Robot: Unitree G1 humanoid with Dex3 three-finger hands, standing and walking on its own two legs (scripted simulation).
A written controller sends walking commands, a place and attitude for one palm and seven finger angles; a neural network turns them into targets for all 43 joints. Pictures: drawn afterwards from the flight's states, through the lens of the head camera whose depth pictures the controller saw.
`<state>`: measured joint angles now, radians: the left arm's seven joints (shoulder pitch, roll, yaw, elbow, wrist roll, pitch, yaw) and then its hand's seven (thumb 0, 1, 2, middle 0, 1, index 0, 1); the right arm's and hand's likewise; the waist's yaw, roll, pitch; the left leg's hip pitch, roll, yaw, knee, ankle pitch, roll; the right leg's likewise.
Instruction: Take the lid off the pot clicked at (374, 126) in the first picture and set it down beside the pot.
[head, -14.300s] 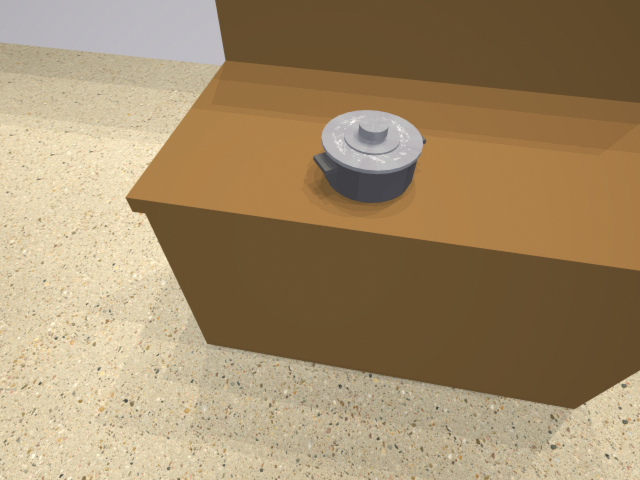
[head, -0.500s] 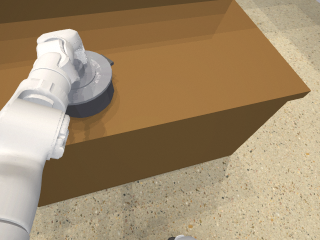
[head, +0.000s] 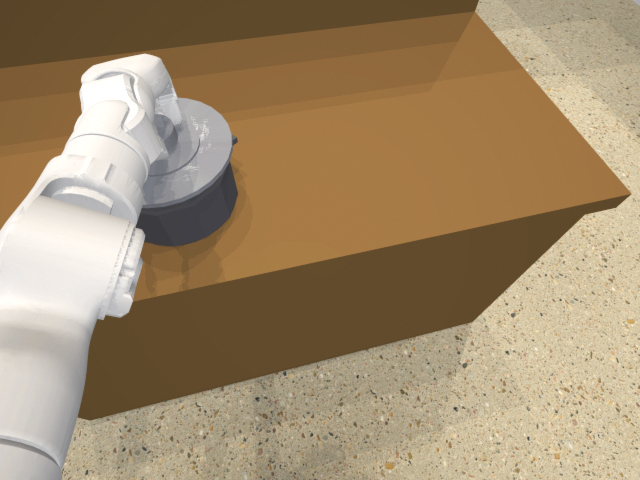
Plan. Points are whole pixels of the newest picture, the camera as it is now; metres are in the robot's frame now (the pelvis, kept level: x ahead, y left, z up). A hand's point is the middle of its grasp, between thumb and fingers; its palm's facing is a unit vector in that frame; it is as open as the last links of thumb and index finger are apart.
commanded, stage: lift the lid straight up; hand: left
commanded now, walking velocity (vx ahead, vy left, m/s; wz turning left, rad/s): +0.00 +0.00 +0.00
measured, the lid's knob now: (154, 134) +0.56 +0.13 +0.09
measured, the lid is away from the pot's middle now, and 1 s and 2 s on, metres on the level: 0.00 0.01 0.06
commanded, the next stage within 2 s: move the lid sideways beside the pot in 1.44 s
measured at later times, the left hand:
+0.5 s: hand (131, 103) +0.53 +0.13 +0.17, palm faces -0.33 -0.12 -0.94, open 8.3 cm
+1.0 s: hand (102, 75) +0.53 +0.14 +0.20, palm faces -0.31 -0.11 -0.94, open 8.3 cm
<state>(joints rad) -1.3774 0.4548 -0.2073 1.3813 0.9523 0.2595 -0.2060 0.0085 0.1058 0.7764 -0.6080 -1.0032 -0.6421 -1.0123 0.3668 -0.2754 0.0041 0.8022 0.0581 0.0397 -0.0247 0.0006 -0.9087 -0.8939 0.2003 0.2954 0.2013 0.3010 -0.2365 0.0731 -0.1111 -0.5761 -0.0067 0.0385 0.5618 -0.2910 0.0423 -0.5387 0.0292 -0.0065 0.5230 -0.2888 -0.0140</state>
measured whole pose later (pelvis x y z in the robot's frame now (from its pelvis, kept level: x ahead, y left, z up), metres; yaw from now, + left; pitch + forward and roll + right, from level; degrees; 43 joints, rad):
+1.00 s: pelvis -0.01 +0.00 +0.01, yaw +0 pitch +15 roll -1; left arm -1.52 0.50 -0.23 1.39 0.98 0.28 -0.34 0.01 0.10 0.78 -0.61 -1.00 -0.65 -1.01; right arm 0.37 -0.28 0.01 0.81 0.06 0.00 -0.03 0.00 -0.91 -0.89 0.20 0.30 0.20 0.30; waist -0.23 0.07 -0.11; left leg -0.52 -0.02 0.04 0.50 -0.25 0.05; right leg -0.48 0.02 -0.01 0.48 -0.26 -0.01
